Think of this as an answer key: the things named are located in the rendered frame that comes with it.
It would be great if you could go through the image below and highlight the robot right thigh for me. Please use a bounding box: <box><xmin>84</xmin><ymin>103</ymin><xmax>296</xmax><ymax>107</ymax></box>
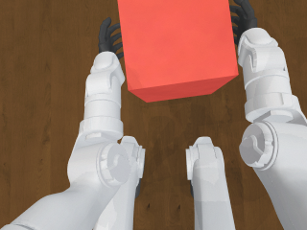
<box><xmin>185</xmin><ymin>143</ymin><xmax>236</xmax><ymax>230</ymax></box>

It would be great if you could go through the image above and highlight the robot left upper arm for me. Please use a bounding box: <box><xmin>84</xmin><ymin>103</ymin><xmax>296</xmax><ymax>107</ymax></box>
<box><xmin>0</xmin><ymin>141</ymin><xmax>131</xmax><ymax>230</ymax></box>

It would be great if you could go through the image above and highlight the left robot forearm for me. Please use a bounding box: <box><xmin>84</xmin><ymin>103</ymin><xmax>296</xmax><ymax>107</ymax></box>
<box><xmin>71</xmin><ymin>51</ymin><xmax>125</xmax><ymax>155</ymax></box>

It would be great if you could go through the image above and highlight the carton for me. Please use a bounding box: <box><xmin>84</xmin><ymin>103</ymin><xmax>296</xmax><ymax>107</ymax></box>
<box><xmin>117</xmin><ymin>0</ymin><xmax>239</xmax><ymax>103</ymax></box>

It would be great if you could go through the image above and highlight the robot right upper arm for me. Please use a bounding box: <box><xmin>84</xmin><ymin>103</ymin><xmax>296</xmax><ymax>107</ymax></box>
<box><xmin>239</xmin><ymin>120</ymin><xmax>307</xmax><ymax>230</ymax></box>

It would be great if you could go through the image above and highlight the right robot forearm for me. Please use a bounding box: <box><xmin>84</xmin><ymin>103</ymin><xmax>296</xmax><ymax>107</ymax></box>
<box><xmin>237</xmin><ymin>28</ymin><xmax>307</xmax><ymax>127</ymax></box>

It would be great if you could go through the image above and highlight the right robot hand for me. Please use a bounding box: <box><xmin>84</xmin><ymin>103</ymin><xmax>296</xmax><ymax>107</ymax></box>
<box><xmin>229</xmin><ymin>0</ymin><xmax>258</xmax><ymax>47</ymax></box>

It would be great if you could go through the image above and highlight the left robot hand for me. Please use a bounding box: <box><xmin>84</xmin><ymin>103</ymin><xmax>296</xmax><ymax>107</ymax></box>
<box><xmin>98</xmin><ymin>17</ymin><xmax>124</xmax><ymax>60</ymax></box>

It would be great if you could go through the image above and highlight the right robot foot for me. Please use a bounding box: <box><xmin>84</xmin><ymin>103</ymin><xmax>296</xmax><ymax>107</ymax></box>
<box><xmin>190</xmin><ymin>179</ymin><xmax>194</xmax><ymax>197</ymax></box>

